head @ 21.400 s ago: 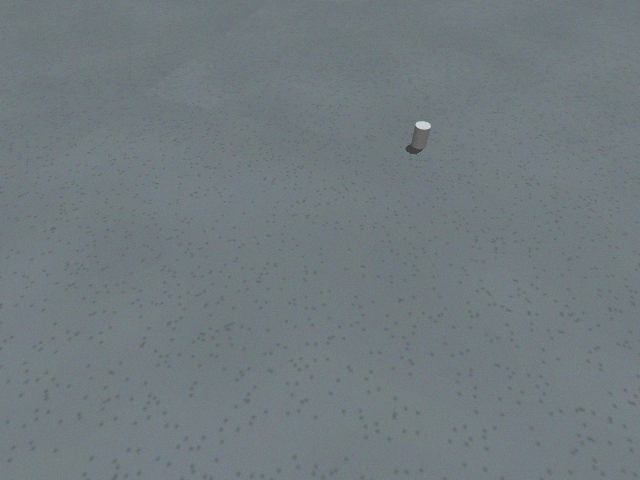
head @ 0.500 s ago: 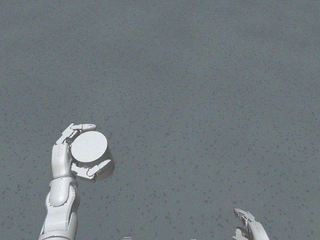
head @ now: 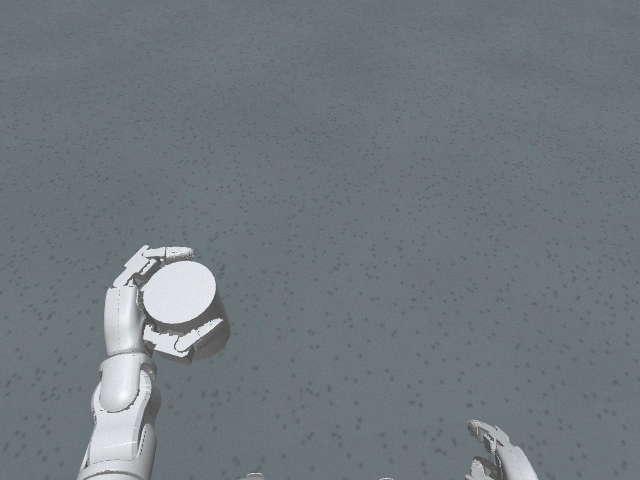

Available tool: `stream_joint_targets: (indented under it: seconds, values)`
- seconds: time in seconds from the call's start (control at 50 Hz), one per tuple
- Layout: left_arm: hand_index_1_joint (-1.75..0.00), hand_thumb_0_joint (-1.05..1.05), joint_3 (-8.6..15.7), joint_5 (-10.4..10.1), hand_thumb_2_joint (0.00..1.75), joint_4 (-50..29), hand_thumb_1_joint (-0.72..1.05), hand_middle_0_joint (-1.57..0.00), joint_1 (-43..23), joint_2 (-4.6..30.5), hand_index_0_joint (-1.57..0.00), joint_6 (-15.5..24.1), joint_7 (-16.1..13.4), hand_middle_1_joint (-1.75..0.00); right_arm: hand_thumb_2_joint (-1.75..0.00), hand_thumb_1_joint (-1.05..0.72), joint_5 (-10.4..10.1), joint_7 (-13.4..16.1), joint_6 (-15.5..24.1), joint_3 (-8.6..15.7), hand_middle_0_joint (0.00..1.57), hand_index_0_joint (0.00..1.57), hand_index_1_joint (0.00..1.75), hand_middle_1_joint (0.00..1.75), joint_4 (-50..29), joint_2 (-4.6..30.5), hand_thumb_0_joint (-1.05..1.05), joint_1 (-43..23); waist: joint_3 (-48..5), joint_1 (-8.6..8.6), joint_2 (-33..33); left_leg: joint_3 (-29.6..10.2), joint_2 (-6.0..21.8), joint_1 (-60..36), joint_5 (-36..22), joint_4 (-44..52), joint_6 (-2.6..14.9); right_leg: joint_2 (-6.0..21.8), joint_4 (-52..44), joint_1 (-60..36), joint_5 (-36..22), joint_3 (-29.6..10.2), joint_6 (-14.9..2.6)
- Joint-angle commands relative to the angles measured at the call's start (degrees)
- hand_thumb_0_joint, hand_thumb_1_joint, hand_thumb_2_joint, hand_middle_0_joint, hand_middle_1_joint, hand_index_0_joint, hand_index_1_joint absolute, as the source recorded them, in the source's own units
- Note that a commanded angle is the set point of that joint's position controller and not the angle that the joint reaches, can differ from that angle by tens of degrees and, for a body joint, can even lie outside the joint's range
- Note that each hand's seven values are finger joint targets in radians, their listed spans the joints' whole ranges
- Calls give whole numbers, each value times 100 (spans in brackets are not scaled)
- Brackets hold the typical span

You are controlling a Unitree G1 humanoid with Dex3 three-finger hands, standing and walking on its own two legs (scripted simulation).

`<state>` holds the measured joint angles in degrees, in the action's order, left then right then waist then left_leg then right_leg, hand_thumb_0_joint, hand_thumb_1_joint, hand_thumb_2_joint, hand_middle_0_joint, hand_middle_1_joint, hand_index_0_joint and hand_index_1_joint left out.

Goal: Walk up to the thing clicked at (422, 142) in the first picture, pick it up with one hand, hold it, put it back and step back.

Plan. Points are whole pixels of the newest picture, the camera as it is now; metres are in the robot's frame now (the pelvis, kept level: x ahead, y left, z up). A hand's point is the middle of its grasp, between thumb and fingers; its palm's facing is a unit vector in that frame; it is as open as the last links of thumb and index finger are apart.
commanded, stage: hold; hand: left
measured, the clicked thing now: (192, 313) +0.33 +0.17 +0.02
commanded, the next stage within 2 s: crouch in 0.32 s
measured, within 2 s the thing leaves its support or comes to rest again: neither
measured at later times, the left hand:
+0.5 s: hand (182, 301) +0.32 +0.17 +0.05, palm faces +0.17 -0.99 +0.00, open 11.0 cm
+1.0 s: hand (198, 342) +0.34 +0.19 -0.12, palm faces +0.21 -0.98 -0.01, open 11.0 cm
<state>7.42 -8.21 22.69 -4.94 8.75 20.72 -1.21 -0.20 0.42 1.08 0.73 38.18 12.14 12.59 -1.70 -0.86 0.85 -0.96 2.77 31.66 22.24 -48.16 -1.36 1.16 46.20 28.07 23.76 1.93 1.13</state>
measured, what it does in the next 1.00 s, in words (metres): lowers itself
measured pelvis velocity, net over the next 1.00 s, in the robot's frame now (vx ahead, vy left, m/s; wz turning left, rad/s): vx -0.02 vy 0.00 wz -0.02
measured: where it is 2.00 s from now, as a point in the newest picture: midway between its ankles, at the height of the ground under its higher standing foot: outside the picture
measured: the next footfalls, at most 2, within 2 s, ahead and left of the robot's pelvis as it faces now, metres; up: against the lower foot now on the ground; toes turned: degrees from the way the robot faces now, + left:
none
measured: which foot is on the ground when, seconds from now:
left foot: down 0.00-1.00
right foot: down 0.00-1.00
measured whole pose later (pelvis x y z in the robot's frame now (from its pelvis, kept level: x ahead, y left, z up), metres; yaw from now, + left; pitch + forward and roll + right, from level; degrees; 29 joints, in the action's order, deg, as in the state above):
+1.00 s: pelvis -0.02 +0.00 -0.11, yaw -1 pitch +24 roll -3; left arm 14.5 -7.0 45.3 -17.4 12.0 40.4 0.3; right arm 2.7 -3.2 2.7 2.1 38.8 13.8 9.5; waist -9.7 -3.2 -0.6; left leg -3.0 3.2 71.5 32.4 -80.1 -1.7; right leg 0.7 78.3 67.5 34.5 2.2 1.2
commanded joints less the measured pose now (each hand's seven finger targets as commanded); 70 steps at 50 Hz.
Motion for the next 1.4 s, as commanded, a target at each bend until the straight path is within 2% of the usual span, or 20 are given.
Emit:
stream_joint_targets:
  seconds: [0.0, 0.04, 0.1, 0.14, 0.28, 0.3, 0.4, 0.5, 0.52, 0.62, 0.78, 0.88, 0.92, 0.96, 0.98, 1.1, 1.2, 1.3, 1.36, 1.38]
  values:
    - [-133, 0, 230, -53, 119, -1587, 10, -118, -1700, 735, -119, 493, 20, -133, -91, -92, 17, 119, 243, 231, 20, 20, 30, 30, -753, 735, 0, -254, -1689, -61, 2, 100, -189, -1039, -1414, 603, 146, -142, -672, -492, -1775, 16, -94]
    - [-135, 0, 140, -52, 120, -1439, 13, -119, -1681, 633, -120, 426, 31, -134, -91, -91, -7, 110, 242, 231, 20, 20, 30, 30, -770, 746, 0, -308, -1346, -55, -57, 104, -192, -877, -1119, 717, 142, -139, -721, -412, -1495, 39, -113]
    - [-133, 0, 357, -77, 119, -1228, 14, -119, -1607, 736, -120, 422, 20, -133, -91, -91, -4, 109, 231, 245, 20, 20, 30, 30, -771, 740, 0, -331, -1284, 7, -59, 99, -189, -729, -832, 757, 138, -148, -744, -320, -1172, 52, -132]
    - [-134, 0, 275, -71, 119, -1247, 15, -119, -1720, 639, -120, 437, 22, -134, -91, -91, -1, 95, 246, 251, 20, 20, 30, 30, -796, 750, 0, -360, -1155, -22, -5, 91, -181, -692, -586, 811, 128, -158, -740, -176, -935, 59, -153]
    - [-133, 0, 233, -84, 118, -1875, 12, -118, -1692, 753, -119, 538, 27, -133, -91, -92, -4, 122, 283, 245, 20, 20, 30, 30, -820, 751, 0, -248, -1972, -25, 99, 110, -199, -1203, -1461, 635, 119, -154, -643, -574, -1771, 25, -120]
    - [-133, 0, 4, -79, 117, -1842, 10, -117, -1714, 566, -119, 507, 52, -133, -91, -92, 9, 128, 316, 236, 20, 20, 30, 30, -771, 743, 0, -229, -1844, -118, 117, 84, -178, -1218, -1483, 625, 125, -164, -614, -457, -1787, 37, -111]
    - [-136, 0, 292, -83, 121, -1410, 10, -119, -1813, 702, -120, 446, -28, -135, -91, -91, 6, 150, 297, 246, 20, 20, 30, 30, -679, 761, 0, -233, -1376, -115, -132, 61, -154, -896, -1228, 655, 158, -154, -656, -285, -1594, 48, -104]
    - [-133, 0, 228, -77, 118, -1068, 15, -122, -1464, 504, -124, 451, 20, -133, -90, -88, 15, 101, 270, 259, 20, 20, 30, 30, -737, 740, 0, -309, -1225, -2, -112, 84, -180, -710, -1002, 681, 139, -144, -651, -255, -1340, 62, -129]
    - [-133, 0, 353, -85, 118, -900, 13, -121, -1381, 588, -122, 476, 13, -132, -91, -89, 11, 77, 255, 274, 20, 20, 30, 30, -721, 760, 0, -326, -1170, 18, -65, 103, -199, -587, -947, 640, 135, -135, -640, -223, -1281, 50, -140]
    - [-132, 0, 414, -25, 116, -654, 8, -120, -1626, 555, -121, 741, -50, -131, -91, -89, 68, 8, 244, 312, 20, 20, 30, 30, -712, 735, 0, -287, -1234, -96, -144, 91, -195, -258, -813, 346, 167, -130, -383, 201, -1190, 15, -140]
    - [-130, 0, 584, 76, 117, 27, 11, -117, -2433, 751, -118, 1803, -1, -129, -91, -90, 230, -113, 365, 412, 20, 20, 30, 30, -469, 819, 0, -126, -2114, -299, -53, -50, -176, 683, -848, -974, 206, -143, 932, 1575, -1153, 4, -169]
    - [-131, 0, 671, 62, 117, 1066, 7, -119, -2367, 788, -120, 2328, 172, -130, -91, -90, 293, -248, 372, 412, 20, 20, 30, 30, -451, 927, 0, -160, -2690, -232, 205, -182, -171, 1802, -578, -2122, 182, -205, 2153, 3067, -676, 61, -243]
    - [-133, 0, 968, 38, 120, 1069, 12, -121, -2712, 1147, -121, 2514, 189, -132, -91, -90, 305, -291, 355, 415, 20, 20, 30, 30, -493, 1016, 0, -177, -3067, -180, 352, -203, -158, 2249, -551, -2592, 197, -193, 2555, 3467, -587, -4, -238]
    - [-135, 0, 926, 35, 122, 1511, 9, -122, -2537, 983, -122, 2581, 229, -134, -91, -90, 322, -357, 310, 333, 20, 20, 30, 30, -472, 957, 0, -149, -3259, -187, 271, -239, -167, 2712, -498, -2910, 191, -203, 2917, 3771, -503, 21, -247]
    - [-135, 0, 1131, 21, 123, 1407, 8, -122, -2629, 1231, -122, 2628, 220, -134, -91, -89, 320, -367, 276, 355, 20, 20, 30, 30, -494, 1011, 0, -158, -3373, -87, 332, -211, -174, 2911, -428, -3036, 190, -206, 3016, 3825, -438, -38, -240]
    - [-136, 0, 1334, -12, 124, 1080, 10, -122, -3179, 1448, -122, 2787, 236, -134, -91, -91, 381, -423, 168, 410, 20, 20, 30, 30, -430, 1196, 0, -121, -4375, -128, 643, -292, -113, 3103, -716, -3794, 161, -287, 3939, 4720, -516, 112, -308]
    - [-133, 0, 1287, 34, 122, 1529, 13, -121, -3821, 1516, -121, 2906, 421, -132, -92, -93, 467, -438, 154, 373, 20, 20, 30, 30, -141, 1190, 0, -67, -4415, -455, 332, -313, -102, 4079, -664, -4721, 245, -306, 4594, 5295, -656, 83, -260]
    - [-138, 0, 1708, 88, 125, 2309, 11, -124, -4015, 1916, -124, 2983, 452, -136, -91, -91, 558, -479, 105, 299, 20, 20, 30, 30, -92, 1237, 0, -166, -4124, -358, 312, -262, -101, 5167, 357, -5240, 214, -319, 5094, 6029, 353, 92, -295]
    - [-142, 0, 1862, 162, 130, 2597, 11, -125, -3937, 2054, -126, 3014, 513, -140, -91, -91, 611, -515, 69, 227, 20, 20, 30, 30, -70, 1270, 0, -201, -4234, -273, 656, -258, -99, 5206, 426, -5480, 162, -341, 5591, 6517, 468, 238, -350]
    - [-143, 0, 1838, 190, 132, 2488, 12, -126, -4262, 2100, -127, 3044, 540, -142, -91, -91, 630, -530, 62, 228, 20, 20, 30, 30, -54, 1302, 0, -167, -4339, -343, 795, -259, -94, 5260, 464, -5606, 155, -340, 5738, 6671, 482, 266, -358]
